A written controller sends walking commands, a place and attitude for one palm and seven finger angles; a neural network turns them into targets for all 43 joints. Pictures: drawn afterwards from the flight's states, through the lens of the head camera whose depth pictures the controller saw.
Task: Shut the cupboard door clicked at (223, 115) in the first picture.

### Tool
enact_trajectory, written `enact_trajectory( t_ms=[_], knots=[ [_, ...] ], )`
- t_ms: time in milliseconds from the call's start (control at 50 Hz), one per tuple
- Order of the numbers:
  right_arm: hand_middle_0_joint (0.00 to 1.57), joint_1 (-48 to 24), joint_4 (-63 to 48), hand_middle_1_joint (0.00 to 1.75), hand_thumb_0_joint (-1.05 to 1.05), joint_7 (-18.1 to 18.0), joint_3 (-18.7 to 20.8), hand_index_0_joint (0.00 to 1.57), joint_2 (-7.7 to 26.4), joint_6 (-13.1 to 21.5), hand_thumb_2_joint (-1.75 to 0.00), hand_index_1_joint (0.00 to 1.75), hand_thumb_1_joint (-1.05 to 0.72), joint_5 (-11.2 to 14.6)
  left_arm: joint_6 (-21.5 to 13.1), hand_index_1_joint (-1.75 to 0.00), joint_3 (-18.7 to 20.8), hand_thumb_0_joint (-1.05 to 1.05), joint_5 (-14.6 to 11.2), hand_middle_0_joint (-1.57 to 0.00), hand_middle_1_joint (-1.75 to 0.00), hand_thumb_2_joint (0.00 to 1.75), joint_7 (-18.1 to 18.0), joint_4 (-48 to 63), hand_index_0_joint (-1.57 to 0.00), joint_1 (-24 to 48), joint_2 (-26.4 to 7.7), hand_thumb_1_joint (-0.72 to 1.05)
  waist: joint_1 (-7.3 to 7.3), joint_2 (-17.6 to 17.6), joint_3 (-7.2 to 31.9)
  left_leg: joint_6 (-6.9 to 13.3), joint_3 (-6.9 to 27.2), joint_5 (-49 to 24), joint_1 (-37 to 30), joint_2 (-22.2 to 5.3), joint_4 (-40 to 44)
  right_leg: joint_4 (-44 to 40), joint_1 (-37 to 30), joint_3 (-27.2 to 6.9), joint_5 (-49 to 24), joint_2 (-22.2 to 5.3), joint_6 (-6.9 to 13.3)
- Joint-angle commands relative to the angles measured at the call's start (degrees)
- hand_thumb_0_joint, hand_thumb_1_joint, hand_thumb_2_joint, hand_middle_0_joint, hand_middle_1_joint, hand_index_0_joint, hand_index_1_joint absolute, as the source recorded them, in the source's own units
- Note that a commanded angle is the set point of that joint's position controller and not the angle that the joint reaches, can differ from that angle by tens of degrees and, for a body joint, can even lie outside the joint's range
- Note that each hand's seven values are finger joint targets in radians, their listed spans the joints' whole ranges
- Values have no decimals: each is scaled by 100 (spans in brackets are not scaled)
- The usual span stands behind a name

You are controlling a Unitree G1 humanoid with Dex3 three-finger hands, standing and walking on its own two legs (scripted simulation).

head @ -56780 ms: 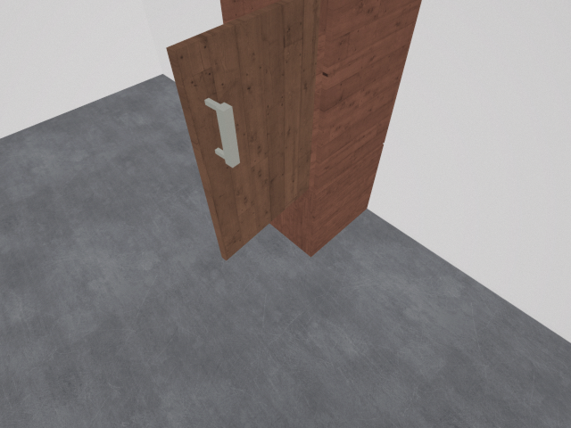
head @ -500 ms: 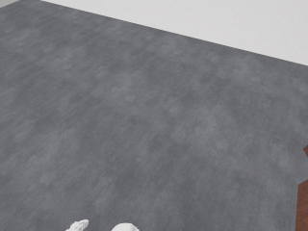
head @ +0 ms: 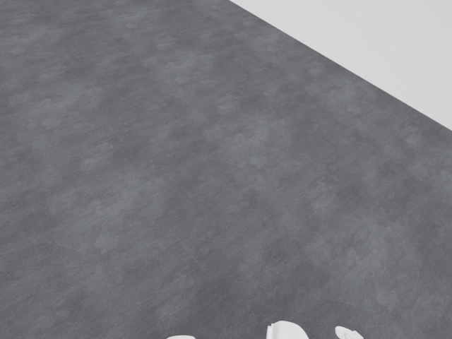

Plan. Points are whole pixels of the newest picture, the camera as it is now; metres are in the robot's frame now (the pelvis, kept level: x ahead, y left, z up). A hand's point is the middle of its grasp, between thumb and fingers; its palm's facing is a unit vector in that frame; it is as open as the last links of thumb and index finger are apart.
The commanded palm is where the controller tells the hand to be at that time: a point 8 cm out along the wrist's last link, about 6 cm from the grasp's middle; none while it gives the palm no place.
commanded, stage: walk to a spot facing it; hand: left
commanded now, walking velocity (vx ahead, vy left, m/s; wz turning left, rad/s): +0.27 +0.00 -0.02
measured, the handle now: out of the picture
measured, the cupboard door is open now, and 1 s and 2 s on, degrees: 27 27 27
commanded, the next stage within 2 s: turn to face it in 0.02 s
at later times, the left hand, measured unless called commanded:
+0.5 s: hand (173, 266) +0.28 +0.14 -0.18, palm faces -0.10 -0.98 -0.18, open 7.4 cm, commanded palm none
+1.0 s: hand (159, 208) +0.42 +0.20 -0.17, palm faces -0.31 -0.92 -0.24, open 7.4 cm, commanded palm none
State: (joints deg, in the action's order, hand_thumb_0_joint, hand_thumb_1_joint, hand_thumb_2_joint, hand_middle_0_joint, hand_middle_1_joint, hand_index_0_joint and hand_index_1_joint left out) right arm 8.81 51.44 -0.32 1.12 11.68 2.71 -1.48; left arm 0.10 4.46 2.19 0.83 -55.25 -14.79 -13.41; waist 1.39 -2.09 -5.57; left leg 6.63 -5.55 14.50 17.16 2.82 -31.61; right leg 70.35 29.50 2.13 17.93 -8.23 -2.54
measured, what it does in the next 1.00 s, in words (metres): walks ahead, turning right: right foot, then left foot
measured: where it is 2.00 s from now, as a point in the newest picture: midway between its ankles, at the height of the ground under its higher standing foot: (218, 316)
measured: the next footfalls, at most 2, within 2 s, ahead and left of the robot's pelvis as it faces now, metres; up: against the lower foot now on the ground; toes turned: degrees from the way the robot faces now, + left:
right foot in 0.40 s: +0.27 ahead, -0.11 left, +0.00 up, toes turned -8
left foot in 0.88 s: +0.34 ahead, +0.12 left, +0.00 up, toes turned -20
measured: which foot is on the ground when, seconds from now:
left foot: down 0.00-0.42, up 0.44-0.86, down 0.88-1.00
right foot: up 0.00-0.38, down 0.40-0.86, up 0.88-1.00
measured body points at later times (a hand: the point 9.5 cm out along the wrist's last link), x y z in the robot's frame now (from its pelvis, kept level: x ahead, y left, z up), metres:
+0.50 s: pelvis +0.19 -0.03 -0.01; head +0.24 -0.04 +0.44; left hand +0.28 +0.19 -0.16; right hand +0.12 -0.25 -0.16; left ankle +0.08 +0.07 -0.65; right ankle +0.23 -0.11 -0.73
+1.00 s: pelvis +0.26 +0.01 +0.00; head +0.31 +0.03 +0.45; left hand +0.44 +0.25 -0.15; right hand +0.29 -0.26 -0.11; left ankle +0.31 +0.14 -0.73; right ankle +0.19 -0.09 -0.66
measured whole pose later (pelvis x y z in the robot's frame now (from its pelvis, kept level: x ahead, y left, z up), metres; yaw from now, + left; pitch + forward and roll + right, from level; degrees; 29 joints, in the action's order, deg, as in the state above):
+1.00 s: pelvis +0.26 +0.01 +0.00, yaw -25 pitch +1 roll -1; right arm 6.5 48.4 -1.8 0.1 9.9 -0.7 -1.9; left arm 3.9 6.6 1.4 0.9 -50.9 -11.5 -16.8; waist 2.3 -3.5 -4.0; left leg -0.9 -3.5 17.2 14.8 -3.8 -31.1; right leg 62.6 28.1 -2.2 28.4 2.6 -2.3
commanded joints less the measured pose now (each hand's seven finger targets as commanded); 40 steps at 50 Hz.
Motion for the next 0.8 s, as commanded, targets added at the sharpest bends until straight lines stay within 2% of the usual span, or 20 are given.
enact_trajectory(
  t_ms=[0, 80, 160, 220, 260, 300, 340, 360, 380, 400, 420, 440, 460, 480, 500, 540, 640, 700, 740, 780],
  knots=[
    [20, 815, 80, 30, 0, -102, 220, 20, 679, 135, -90, 30, -90, 68, -55, -30, -1, 0, -27, -20, -30, 90, -5, 217, -20, -361, -174, 90, -109, 742, 490, 152, 1551, -1333, -915, -1481, 1975, -522, 582, -220, -768, -5, -84],
    [20, 1141, 345, 30, 0, -127, 216, 20, 497, 114, -90, 30, -90, 88, 4, -30, -16, 0, -64, -20, -30, 90, -18, 307, -20, 151, -104, 90, -152, 580, 181, -3, 1263, -1865, -1163, -1367, 2117, -1117, 841, -253, -1295, 139, -74],
    [20, 1537, 602, 30, 0, -191, 134, 20, 348, 111, -90, 30, -90, 63, 6, -30, -81, 0, -113, -20, -30, 90, -70, 287, -20, 442, 20, 90, -201, 716, 93, -303, 696, -4070, -1431, -1323, 1701, -1768, 574, -152, -1503, 427, 89],
    [20, 1764, 774, 30, 0, -246, 120, 20, 317, 84, -90, 30, -90, -2, -5, -30, -104, 0, -118, -20, -30, 90, -80, 326, -20, 692, 71, 90, -292, 746, -4, -239, 515, -4963, -1752, -1508, 1331, -2349, 434, -58, -1307, 572, 300],
    [20, 1779, 838, 30, 0, -288, 150, 20, 395, 29, -90, 30, -90, -24, 19, -30, -79, 0, -116, -20, -30, 90, -59, 409, -20, 854, 68, 90, -327, 741, -69, -92, 469, -5169, -1965, -1716, 1103, -2592, 398, 77, -985, 652, 411],
    [20, 1753, 870, 30, 0, -331, 169, 20, 463, -30, -90, 30, -90, -17, 17, -30, -58, 0, -111, -20, -30, 90, -57, 439, -20, 755, -3, 90, -263, 747, -9, -66, 421, -5854, -2086, -1876, 633, -2911, 76, 231, -639, 779, 517],
    [20, 1563, 810, 30, 0, -348, 203, 20, 576, -59, -90, 30, -90, 31, -2, -30, -15, 0, -105, -20, -30, 90, -60, 302, -20, 120, -72, 90, 44, 732, 355, -205, 306, -6316, -1932, -1838, -184, -3258, -846, 367, -713, 982, 620],
    [20, 1358, 729, 30, 0, -341, 240, 20, 679, -59, -90, 30, -90, 85, -32, -30, 41, 0, -96, -20, -30, 90, -61, 159, -20, -489, -160, 90, 351, 655, 661, -328, 177, -6083, -1672, -1687, -912, -3690, -1602, 315, -1140, 990, 708],
    [20, 1198, 632, 30, 0, -310, 267, 20, 673, -68, -90, 30, -90, 179, -86, -30, 109, 0, -64, -20, -30, 90, -91, -35, -20, -1132, -432, 90, 596, 200, 1089, -557, -72, -4795, -923, -1218, -2260, -4124, -2668, -288, -2793, 504, 1044],
    [20, 1238, 443, 30, 0, -262, 253, 20, 359, -36, -90, 30, -90, 242, -158, -30, 208, 0, -64, -20, -30, 90, -158, -101, -20, -1532, -943, 90, 571, -945, 1559, -859, -369, 553, 807, -91, -4227, -4383, -3846, -2801, -5743, -1217, 1904],
    [20, 1108, 389, 30, 0, -274, 255, 20, 433, -126, -90, 30, -90, 203, -118, -30, 164, 0, -182, -20, -30, 90, -224, -13, -20, -1248, -951, 90, 394, -589, 1364, -835, 527, 2088, 1147, -86, -4770, -4862, -3370, -3173, -5533, -1568, 2311],
    [20, 788, 311, 30, 0, -254, 250, 20, 307, -203, -90, 30, -90, 163, -49, -30, 157, 0, -174, -20, -30, 90, -287, 161, -20, -683, -737, 90, 257, -358, 742, -808, 806, 1840, 1483, -418, -4627, -5083, -2823, -2892, -4421, -1310, 2218],
    [20, 726, 277, 30, 0, -209, 218, 20, 239, -230, -90, 30, -90, 101, -49, -30, 122, 0, -158, -20, -30, 90, -309, 320, -20, -227, -607, 90, 69, -199, 587, -831, 843, 1464, 1509, -591, -4440, -5119, -2323, -2526, -3857, -1039, 1984],
    [20, 649, 280, 30, 0, -188, 201, 20, 241, -288, -90, 30, -90, 88, -65, -30, 87, 0, -154, -20, -30, 90, -318, 368, -20, -31, -511, 90, -70, 143, 585, -881, 847, 1285, 1299, -672, -4165, -5168, -1899, -2219, -3639, -833, 1824],
    [20, 753, 310, 30, 0, -161, 195, 20, 142, -334, -90, 30, -90, 81, -77, -30, 96, 0, -131, -20, -30, 90, -331, 418, -20, 142, -492, 90, -205, 212, 683, -910, 806, 1147, 1094, -699, -3847, -5173, -1727, -1956, -3360, -649, 1678],
    [20, 837, 276, 30, 0, -129, 185, 20, 68, -423, -90, 30, -90, 52, -113, -30, 101, 0, -108, -20, -30, 90, -284, 400, -20, 132, -530, 90, -297, 94, 818, -991, 678, 862, 976, -640, -3340, -5176, -1581, -1658, -3290, -359, 1447],
    [20, 291, -75, 30, 0, -127, 236, 20, 222, -426, -90, 30, -90, 64, -68, -30, 182, 0, -81, -20, -30, 90, -171, 395, -20, -60, -680, 90, -141, -349, 1008, -1108, 591, 679, 1132, -528, -2399, -4957, -1910, -1886, -3202, -145, 1350],
    [20, -74, -298, 30, 0, -137, 239, 20, 266, -366, -90, 30, -90, 106, -23, -30, 237, 0, -49, -20, -30, 90, -149, 460, -20, -65, -771, 90, -42, -637, 1034, -1120, 575, 862, 961, -414, -1624, -4712, -2089, -2136, -3528, -133, 1332],
    [20, -187, -400, 30, 0, -155, 242, 20, 341, -344, -90, 30, -90, 132, 19, -30, 284, 0, -55, -20, -30, 90, -137, 560, -20, 11, -859, 90, -26, -733, 959, -1094, 575, 859, 595, -302, -1149, -4611, -1880, -2322, -3581, -122, 1286],
    [20, -40, -406, 30, 0, -177, 262, 20, 418, -315, -90, 30, -90, 150, 59, -30, 305, 0, -77, -20, -30, 90, -136, 646, -20, 145, -876, 90, -131, -795, 1009, -1056, 612, 454, 28, -233, -406, -4399, -1626, -2437, -3335, 14, 1091]
  ],
)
